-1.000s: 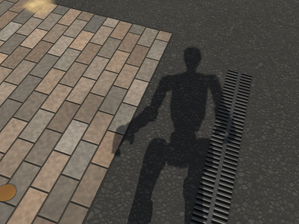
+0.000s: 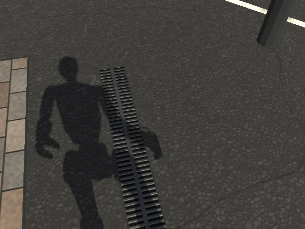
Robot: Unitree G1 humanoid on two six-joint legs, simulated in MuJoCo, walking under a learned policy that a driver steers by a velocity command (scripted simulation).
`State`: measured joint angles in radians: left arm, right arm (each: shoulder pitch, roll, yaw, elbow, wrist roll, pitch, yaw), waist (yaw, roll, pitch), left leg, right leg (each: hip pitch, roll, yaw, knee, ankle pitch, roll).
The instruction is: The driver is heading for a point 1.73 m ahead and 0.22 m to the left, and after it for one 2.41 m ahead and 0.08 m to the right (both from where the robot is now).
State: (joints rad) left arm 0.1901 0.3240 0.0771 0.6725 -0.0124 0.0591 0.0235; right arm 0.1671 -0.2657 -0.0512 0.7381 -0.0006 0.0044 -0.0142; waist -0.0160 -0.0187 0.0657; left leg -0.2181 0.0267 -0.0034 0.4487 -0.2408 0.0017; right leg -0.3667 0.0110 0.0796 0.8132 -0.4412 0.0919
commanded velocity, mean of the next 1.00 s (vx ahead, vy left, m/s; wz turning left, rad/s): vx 0.39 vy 0.00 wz -0.05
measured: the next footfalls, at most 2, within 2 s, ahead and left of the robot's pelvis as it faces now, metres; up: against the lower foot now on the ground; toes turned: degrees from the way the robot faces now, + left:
right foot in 0.08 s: +0.02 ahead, -0.14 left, +0.00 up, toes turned +2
left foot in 0.48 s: +0.26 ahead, +0.12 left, +0.00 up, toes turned +1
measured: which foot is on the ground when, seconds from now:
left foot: down 0.00-0.08, up 0.10-0.46, down 0.48-1.00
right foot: up 0.00-0.06, down 0.08-0.50, up 0.52-1.00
